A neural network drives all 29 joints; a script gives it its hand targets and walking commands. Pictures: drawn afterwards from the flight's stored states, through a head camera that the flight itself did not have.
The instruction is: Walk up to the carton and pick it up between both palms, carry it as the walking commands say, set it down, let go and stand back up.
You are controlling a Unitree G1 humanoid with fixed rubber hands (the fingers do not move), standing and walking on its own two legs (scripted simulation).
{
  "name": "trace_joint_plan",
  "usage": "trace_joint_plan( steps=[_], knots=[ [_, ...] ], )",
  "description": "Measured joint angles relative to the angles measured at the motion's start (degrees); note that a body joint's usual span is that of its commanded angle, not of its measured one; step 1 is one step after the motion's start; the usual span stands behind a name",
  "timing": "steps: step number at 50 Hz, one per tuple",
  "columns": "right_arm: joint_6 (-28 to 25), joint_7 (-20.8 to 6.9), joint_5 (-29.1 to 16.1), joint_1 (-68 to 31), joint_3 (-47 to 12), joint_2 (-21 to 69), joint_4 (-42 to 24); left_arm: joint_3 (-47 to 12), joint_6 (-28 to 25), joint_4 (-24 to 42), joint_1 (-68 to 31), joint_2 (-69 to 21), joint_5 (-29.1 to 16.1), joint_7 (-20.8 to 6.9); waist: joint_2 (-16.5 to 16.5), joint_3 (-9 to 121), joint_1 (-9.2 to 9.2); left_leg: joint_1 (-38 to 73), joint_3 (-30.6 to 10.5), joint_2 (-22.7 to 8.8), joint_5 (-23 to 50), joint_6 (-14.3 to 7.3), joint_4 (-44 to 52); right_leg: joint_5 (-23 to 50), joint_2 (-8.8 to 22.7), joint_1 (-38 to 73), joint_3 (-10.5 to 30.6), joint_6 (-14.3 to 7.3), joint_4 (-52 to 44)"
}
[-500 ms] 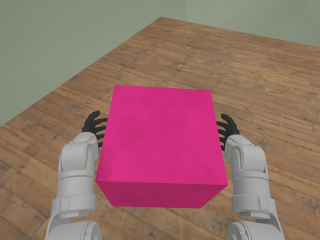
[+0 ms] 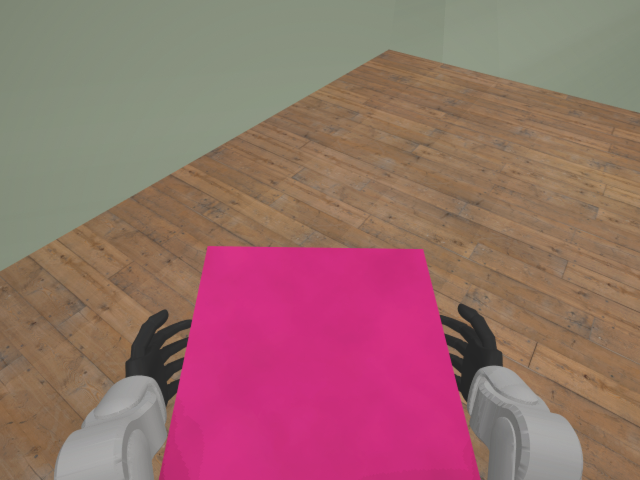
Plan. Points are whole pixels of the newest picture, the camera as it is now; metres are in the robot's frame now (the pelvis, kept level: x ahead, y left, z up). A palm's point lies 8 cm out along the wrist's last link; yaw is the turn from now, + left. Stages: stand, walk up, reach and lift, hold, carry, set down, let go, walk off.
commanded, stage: carry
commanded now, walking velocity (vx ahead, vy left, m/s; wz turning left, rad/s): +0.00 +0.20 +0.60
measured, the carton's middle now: (314, 389) +0.25 +0.01 +0.01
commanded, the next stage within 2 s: none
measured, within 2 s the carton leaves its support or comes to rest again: neither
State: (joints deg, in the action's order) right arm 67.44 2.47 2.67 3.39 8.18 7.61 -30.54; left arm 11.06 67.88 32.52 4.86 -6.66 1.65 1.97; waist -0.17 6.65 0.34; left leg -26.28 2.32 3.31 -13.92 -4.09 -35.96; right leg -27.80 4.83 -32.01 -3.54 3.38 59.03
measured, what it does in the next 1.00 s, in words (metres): steps to the left, turning left: right foot, then left foot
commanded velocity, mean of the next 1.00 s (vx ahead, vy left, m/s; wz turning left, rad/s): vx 0.00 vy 0.20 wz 0.60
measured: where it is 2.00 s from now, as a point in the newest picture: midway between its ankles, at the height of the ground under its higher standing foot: outside the picture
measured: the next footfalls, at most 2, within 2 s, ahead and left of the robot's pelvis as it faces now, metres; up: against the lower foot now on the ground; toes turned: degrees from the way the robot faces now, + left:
right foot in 0.14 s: +0.02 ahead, -0.10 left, +0.00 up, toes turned -3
left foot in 0.50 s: -0.03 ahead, +0.27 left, +0.00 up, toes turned +22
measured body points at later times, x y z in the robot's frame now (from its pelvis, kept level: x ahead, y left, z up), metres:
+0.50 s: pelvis -0.06 +0.10 +0.00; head -0.08 +0.09 +0.45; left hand +0.12 +0.33 +0.10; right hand +0.23 -0.01 +0.10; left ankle -0.07 +0.26 -0.72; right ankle -0.02 -0.10 -0.72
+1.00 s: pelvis -0.14 +0.19 +0.02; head -0.14 +0.16 +0.47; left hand -0.03 +0.46 +0.11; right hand +0.16 +0.16 +0.10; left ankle -0.20 +0.34 -0.66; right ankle -0.05 +0.07 -0.72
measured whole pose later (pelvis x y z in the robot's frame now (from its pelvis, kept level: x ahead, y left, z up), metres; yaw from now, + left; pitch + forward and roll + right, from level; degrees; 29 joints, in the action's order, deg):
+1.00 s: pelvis -0.14 +0.19 +0.02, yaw +33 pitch +4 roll +3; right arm 68.2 1.2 4.1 1.7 8.3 6.3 -32.9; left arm 9.7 66.7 33.2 3.8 -7.6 3.7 1.2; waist -0.9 6.7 -0.5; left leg -32.9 2.1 -2.3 -19.3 2.9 -53.7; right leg -13.2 12.8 -20.0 -11.2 2.9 30.7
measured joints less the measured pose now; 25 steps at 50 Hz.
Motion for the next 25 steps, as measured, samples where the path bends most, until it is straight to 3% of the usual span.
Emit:
trace_joint_plan(
  steps=[4,6,8,11,13,15,20,23,25],
  knots=[
    [0.30,-0.88,1.05,-0.07,0.56,-0.05,-1.42,-0.60,0.04,0.11,-0.72,-0.34,0.15,0.12,0.94,1.61,0.86,-1.28,-1.37,0.84,2.25,-0.40,1.45,1.53,-1.58,2.99,-1.42,-0.60,-5.96],
    [0.43,-1.07,1.36,-0.61,0.89,-0.11,-1.43,-0.82,0.01,-0.53,-1.66,-0.18,0.26,0.13,1.51,2.81,0.57,-1.96,-2.14,1.54,3.34,-0.40,2.14,2.48,-2.45,6.86,-1.92,-1.57,-14.63],
    [0.74,-1.13,1.41,-1.08,1.51,-0.64,-1.09,-1.17,0.01,-1.82,-2.76,-0.50,0.64,0.16,2.48,3.96,0.52,-2.89,-2.79,2.02,3.13,0.72,1.58,8.40,-2.61,10.40,-2.88,-3.39,-23.60],
    [1.52,-1.14,1.40,-0.90,1.70,-1.76,0.76,-1.90,0.42,-4.40,-3.17,-0.77,1.73,0.28,0.69,4.92,-0.15,-7.97,-0.15,2.05,-8.00,4.22,-14.72,10.26,0.74,11.17,-3.63,-3.69,-24.78],
    [2.42,-0.99,1.30,-1.71,1.39,-1.99,1.56,-1.62,0.79,-4.43,-2.71,-0.78,1.98,0.24,0.13,4.53,-0.63,-9.72,0.05,0.09,-6.56,5.58,-23.46,11.37,2.60,12.87,-3.83,-2.71,-27.19],
    [2.62,-0.89,1.21,-2.68,1.11,-2.09,2.05,-1.10,1.04,-3.98,-2.93,-0.78,2.10,0.17,-0.37,3.78,-0.94,-9.40,-0.34,-2.68,-4.11,6.71,-25.40,12.56,4.25,14.15,-4.15,-1.72,-28.93],
    [2.41,-0.78,0.77,-4.74,1.18,-2.73,1.25,-1.00,0.65,-2.83,-4.51,-0.66,2.16,0.10,-1.64,1.96,-0.92,-4.57,-0.19,-7.48,-5.55,7.59,-15.05,13.22,8.64,14.39,-6.08,0.71,-28.66],
    [2.25,-0.93,0.52,-5.02,1.43,-3.04,0.49,-1.51,0.50,-2.15,-4.92,-0.64,2.38,0.18,-2.25,1.17,-0.59,-0.12,1.79,-7.67,-5.90,7.27,-4.99,12.79,11.71,13.49,-7.50,2.93,-26.74],
    [2.11,-1.13,0.49,-5.16,1.46,-2.69,0.09,-1.50,0.76,-0.95,-4.59,-0.61,2.51,0.23,-2.03,1.02,-0.38,4.09,2.63,-6.92,-1.61,6.54,4.16,11.55,13.58,11.91,-7.95,4.51,-23.31]
  ],
)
